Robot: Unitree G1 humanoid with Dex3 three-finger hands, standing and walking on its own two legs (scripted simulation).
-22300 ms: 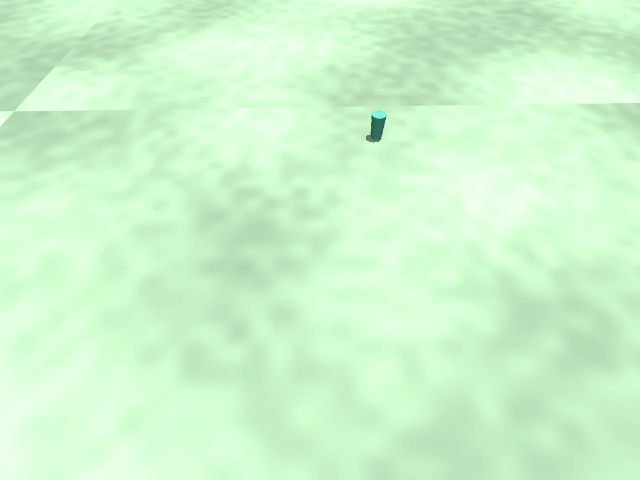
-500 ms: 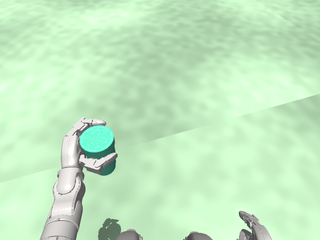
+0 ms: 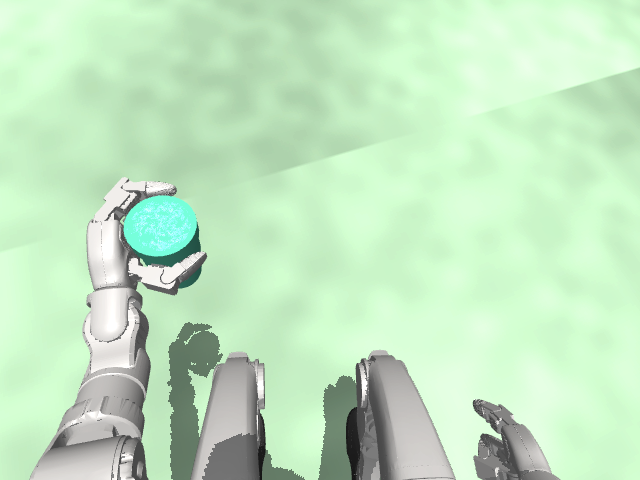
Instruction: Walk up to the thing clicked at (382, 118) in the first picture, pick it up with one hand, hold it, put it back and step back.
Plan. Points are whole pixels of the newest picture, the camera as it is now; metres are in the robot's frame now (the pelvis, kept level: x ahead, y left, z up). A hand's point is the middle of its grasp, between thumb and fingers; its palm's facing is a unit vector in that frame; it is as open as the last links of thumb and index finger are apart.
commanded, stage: crouch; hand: left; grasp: from the side
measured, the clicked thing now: (172, 249) +0.40 +0.20 -0.05
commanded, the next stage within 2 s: lower in 1.22 s
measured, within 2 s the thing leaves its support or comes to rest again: neither
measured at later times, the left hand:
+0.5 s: hand (188, 273) +0.42 +0.22 -0.23, palm faces +0.21 -0.98 -0.05, open 10.6 cm
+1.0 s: hand (200, 276) +0.45 +0.22 -0.32, palm faces +0.17 -0.99 -0.04, open 10.6 cm
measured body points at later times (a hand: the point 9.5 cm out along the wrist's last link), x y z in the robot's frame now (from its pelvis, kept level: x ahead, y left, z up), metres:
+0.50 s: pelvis -0.04 +0.00 -0.18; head +0.17 +0.04 +0.22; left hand +0.41 +0.27 -0.22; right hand +0.05 -0.27 -0.30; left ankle +0.05 +0.13 -0.53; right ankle +0.05 -0.13 -0.53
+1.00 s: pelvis -0.05 +0.00 -0.25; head +0.19 +0.07 +0.13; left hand +0.43 +0.27 -0.32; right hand +0.01 -0.28 -0.35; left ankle +0.05 +0.13 -0.53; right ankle +0.05 -0.13 -0.53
